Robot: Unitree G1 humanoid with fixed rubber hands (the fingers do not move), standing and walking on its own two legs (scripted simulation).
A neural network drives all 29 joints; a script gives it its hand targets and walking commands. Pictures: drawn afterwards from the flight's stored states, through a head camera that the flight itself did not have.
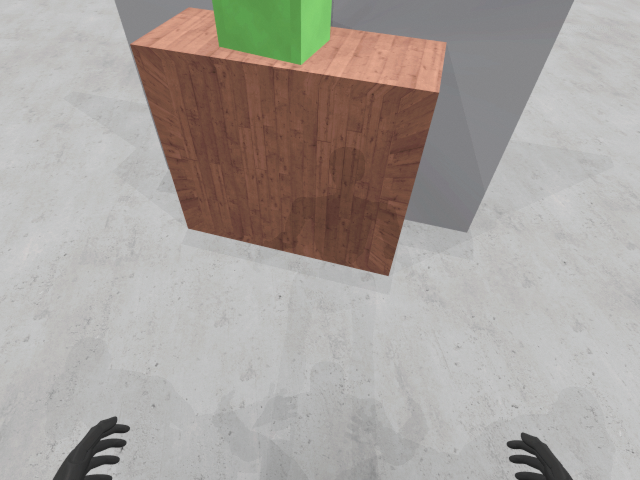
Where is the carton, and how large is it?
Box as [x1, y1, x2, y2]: [212, 0, 331, 64]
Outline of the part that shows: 212,0 219,46 301,64 329,39 331,0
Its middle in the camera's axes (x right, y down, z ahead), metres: -0.12 -0.67 +1.08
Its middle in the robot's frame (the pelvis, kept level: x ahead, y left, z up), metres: +1.28 +0.14 +0.11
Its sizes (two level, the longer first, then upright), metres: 0.265 0.205 0.186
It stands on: a pedestal, 0.76 m high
